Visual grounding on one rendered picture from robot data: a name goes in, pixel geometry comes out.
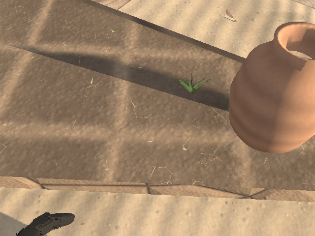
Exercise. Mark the robot left hand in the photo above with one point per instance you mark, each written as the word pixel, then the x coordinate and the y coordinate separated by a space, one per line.
pixel 47 222

